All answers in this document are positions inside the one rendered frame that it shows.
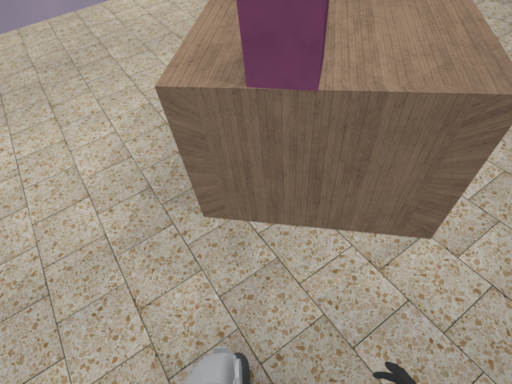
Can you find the robot left foot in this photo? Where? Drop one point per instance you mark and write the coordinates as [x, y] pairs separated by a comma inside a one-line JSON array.
[[245, 368]]

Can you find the pedestal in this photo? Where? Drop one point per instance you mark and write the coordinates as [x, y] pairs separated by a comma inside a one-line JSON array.
[[413, 98]]

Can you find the carton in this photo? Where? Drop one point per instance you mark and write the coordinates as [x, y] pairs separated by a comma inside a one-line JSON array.
[[283, 42]]

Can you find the right robot hand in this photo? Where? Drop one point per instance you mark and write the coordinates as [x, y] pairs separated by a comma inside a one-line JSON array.
[[398, 375]]

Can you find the left robot thigh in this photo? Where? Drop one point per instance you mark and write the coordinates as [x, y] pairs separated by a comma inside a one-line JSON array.
[[219, 368]]

